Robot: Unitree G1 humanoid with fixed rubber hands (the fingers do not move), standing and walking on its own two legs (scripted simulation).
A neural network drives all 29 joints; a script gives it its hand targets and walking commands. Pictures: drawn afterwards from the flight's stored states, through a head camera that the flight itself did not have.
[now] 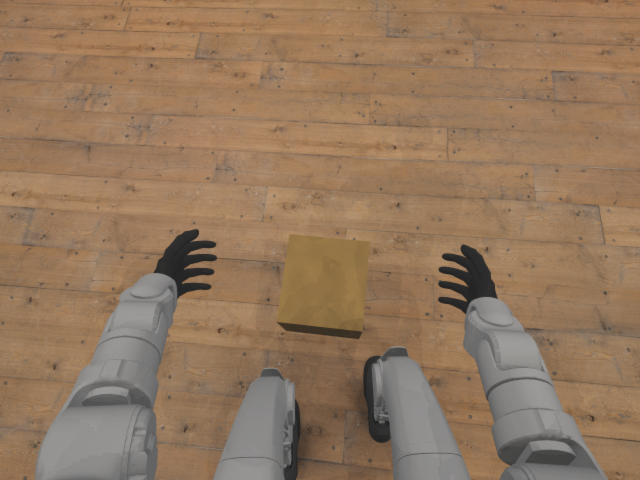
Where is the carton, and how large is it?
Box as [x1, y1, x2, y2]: [276, 234, 369, 338]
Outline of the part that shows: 290,234 276,321 286,330 358,338 362,331 369,241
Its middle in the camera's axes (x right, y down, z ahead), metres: +0.02 +0.13 +1.02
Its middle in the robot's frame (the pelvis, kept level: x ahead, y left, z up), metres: +0.45 +0.02 -0.58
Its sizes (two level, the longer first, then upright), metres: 0.221 0.202 0.178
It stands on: the floor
